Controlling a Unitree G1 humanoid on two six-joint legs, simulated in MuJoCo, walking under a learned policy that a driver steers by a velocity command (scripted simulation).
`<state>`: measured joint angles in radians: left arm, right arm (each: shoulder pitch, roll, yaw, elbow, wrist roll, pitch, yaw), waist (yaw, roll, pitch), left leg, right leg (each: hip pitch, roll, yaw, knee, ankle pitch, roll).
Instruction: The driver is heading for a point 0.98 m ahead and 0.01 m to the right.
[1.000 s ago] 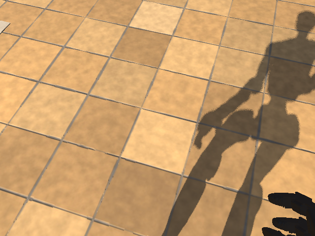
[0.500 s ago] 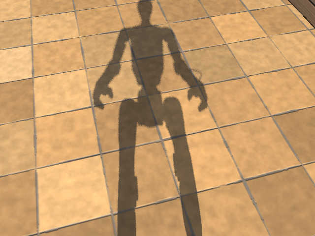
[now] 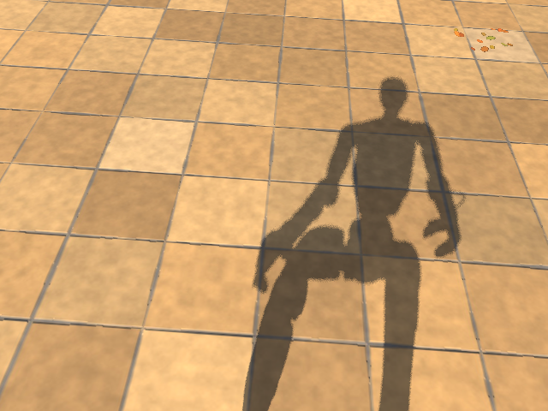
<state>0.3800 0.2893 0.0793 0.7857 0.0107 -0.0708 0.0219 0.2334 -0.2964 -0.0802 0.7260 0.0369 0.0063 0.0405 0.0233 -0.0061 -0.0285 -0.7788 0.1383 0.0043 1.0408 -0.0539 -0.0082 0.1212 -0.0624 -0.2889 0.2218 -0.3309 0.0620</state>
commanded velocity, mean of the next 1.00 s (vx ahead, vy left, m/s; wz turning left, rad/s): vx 0.95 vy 0.00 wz -0.30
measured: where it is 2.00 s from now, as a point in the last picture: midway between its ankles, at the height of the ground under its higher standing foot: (263, 204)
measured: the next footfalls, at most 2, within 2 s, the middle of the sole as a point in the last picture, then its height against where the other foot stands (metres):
left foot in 0.16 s outside the picture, level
right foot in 0.64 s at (224, 352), level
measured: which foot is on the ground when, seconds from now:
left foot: up 0.00-0.14, down 0.16-0.62, up 0.64-1.00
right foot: down 0.00-0.16, up 0.18-0.62, down 0.64-1.00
